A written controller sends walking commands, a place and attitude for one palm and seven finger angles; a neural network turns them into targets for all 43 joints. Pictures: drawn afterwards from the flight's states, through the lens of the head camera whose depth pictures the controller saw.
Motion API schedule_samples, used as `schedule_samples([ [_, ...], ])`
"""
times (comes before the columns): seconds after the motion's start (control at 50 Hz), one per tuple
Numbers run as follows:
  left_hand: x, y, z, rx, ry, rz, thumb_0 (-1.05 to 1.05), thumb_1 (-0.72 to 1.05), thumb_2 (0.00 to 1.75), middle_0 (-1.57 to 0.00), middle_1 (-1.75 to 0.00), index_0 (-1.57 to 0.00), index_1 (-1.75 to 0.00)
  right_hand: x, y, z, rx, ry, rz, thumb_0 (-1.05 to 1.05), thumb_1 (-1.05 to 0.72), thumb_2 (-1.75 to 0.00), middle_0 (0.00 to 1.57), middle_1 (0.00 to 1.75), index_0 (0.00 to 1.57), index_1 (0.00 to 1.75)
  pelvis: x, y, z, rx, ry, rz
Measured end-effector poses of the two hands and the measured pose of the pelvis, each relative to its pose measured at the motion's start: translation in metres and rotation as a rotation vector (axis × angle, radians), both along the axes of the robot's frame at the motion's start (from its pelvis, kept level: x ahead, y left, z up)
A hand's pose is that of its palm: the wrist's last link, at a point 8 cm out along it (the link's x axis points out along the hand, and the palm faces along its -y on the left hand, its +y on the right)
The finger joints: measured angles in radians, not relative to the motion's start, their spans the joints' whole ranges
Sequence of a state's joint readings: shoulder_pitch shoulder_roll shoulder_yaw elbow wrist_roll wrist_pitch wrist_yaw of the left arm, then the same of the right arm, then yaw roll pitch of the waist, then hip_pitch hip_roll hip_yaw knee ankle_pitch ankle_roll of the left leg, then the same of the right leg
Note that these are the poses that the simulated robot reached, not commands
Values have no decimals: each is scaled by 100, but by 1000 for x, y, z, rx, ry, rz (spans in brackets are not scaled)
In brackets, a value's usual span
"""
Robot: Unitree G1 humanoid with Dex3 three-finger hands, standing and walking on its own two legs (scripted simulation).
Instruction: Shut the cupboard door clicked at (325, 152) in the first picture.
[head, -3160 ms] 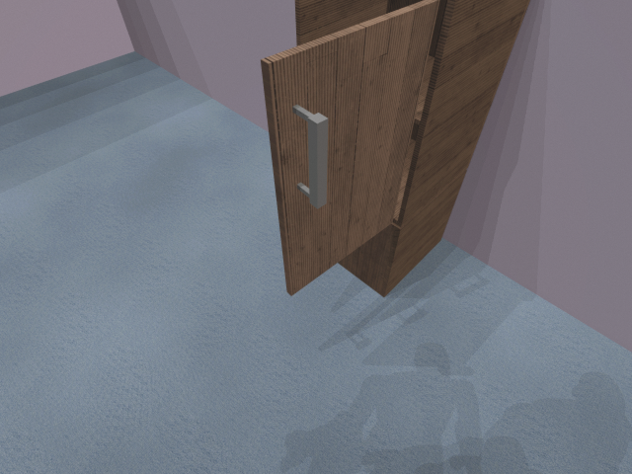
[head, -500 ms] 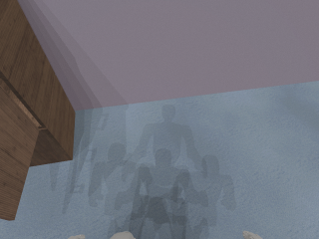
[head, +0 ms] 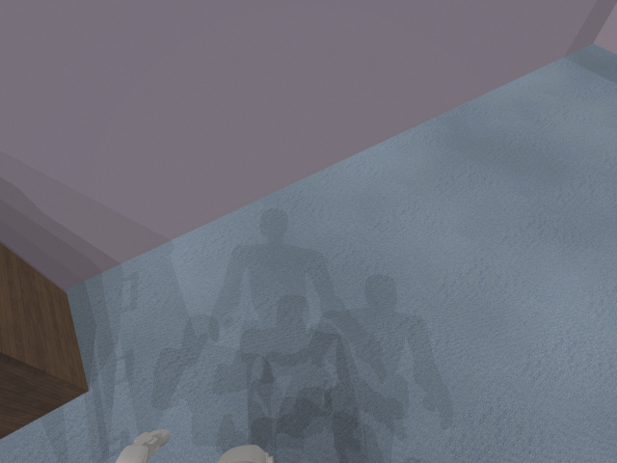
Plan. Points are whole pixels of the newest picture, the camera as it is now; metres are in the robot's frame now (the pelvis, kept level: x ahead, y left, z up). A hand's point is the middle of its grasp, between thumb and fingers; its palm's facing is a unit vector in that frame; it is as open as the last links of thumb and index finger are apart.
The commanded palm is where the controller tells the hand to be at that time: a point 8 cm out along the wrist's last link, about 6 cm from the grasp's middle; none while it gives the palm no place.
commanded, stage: walk around to get in front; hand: left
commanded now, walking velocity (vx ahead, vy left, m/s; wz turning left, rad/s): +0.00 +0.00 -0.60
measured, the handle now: out of the picture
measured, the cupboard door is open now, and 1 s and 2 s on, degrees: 86 86 86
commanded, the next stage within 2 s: none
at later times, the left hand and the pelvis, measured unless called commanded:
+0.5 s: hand (178, 444) +0.16 +0.22 -0.16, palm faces -0.22 -0.96 -0.19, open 7.4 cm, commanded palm none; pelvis +0.03 +0.03 +0.01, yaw -17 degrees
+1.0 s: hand (267, 397) +0.22 +0.09 -0.14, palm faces -0.56 -0.79 -0.25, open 7.4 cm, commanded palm none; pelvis +0.04 -0.03 +0.01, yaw -36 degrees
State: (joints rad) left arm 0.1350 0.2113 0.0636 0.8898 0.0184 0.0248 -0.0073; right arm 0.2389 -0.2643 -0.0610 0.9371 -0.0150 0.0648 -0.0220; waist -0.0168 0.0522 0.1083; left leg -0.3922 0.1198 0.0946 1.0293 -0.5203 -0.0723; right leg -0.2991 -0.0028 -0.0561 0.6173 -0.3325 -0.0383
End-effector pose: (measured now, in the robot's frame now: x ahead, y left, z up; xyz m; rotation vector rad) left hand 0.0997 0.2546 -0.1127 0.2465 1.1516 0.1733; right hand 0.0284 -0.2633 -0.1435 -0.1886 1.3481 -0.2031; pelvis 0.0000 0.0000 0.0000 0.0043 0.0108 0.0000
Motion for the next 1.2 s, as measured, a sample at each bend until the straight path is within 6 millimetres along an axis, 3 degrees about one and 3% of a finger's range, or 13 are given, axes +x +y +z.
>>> schedule_samples([
  [0.18,0,-18,-5,-42,92,-69,1,90,90,-20,-30,-21,-30,37,-3,25,-18,-129,-65,0,-91,-90,20,30,20,30,10,0,12,16,17,-108],
  [0.3,7,-4,-23,-78,134,-97,1,90,90,-20,-30,-21,-30,61,17,34,-49,-213,-92,0,-91,-90,20,30,20,30,21,20,6,-4,23,-175],
  [0.36,19,8,-34,-88,146,-113,1,90,90,-20,-30,-21,-30,60,29,35,-74,-236,-95,0,-91,-90,20,30,20,30,26,30,1,-22,25,-208],
  [0.46,51,14,-25,-85,130,-178,1,91,90,-20,-30,-20,-30,34,43,46,-78,-187,-132,0,-90,-89,20,30,20,30,31,33,12,-40,22,-269],
  [0.56,84,3,-14,-73,108,-262,1,91,90,-20,-30,-20,-30,-3,45,44,-64,-129,-232,0,-90,-89,20,30,20,30,36,30,17,-49,23,-339],
  [0.64,112,-23,-9,-56,88,-355,1,91,90,-20,-30,-20,-30,-40,40,33,-43,-87,-332,0,-90,-89,20,30,20,30,37,20,13,-38,15,-398],
  [0.74,147,-71,-7,-20,12,-481,1,91,90,-20,-30,-20,-30,-90,24,4,-4,-31,-455,0,-90,-89,20,30,20,30,36,-4,-4,2,6,-468],
  [0.82,154,-99,2,-1,-25,-524,1,91,90,-20,-30,-20,-30,-109,10,-3,6,20,-520,0,-90,-89,20,30,20,30,34,-14,-2,4,-3,-508],
  [0.9,150,-114,7,5,12,-558,1,90,90,-20,-30,-20,-30,-100,-3,10,0,-24,-559,0,-91,-90,20,30,20,30,35,-22,9,27,4,-565],
  [1.04,146,-125,-1,-18,97,-615,1,90,90,-20,-30,-21,-30,-68,-17,25,-41,-138,-606,0,-91,-90,20,30,20,30,47,-25,14,33,14,-652],
  [1.2,173,-115,-28,-44,156,-640,1,90,90,-20,-30,-21,-30,-31,-11,32,-121,-227,-624,0,-91,-90,20,30,20,30,80,-16,1,-4,38,-735],
])
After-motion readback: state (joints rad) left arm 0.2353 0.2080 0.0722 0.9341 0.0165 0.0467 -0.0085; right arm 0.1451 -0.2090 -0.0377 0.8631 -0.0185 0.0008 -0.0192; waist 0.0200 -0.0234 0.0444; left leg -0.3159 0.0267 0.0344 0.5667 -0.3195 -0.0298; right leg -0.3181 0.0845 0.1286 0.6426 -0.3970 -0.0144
